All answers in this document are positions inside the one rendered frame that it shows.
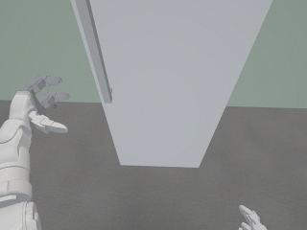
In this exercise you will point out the handle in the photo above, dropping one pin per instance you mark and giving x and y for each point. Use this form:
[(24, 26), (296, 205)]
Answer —
[(92, 39)]

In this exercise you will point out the left robot forearm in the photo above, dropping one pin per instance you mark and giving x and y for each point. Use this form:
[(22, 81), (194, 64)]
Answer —
[(15, 162)]

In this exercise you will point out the left robot hand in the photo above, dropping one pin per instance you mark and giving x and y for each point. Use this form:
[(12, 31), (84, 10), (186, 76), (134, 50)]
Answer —
[(24, 104)]

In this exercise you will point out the fridge door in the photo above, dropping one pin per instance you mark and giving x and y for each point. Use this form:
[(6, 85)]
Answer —
[(172, 66)]

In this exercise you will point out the right robot hand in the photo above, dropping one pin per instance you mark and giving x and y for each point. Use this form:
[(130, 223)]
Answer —
[(252, 219)]

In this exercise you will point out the left robot upper arm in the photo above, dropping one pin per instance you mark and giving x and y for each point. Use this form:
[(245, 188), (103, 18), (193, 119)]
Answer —
[(20, 216)]

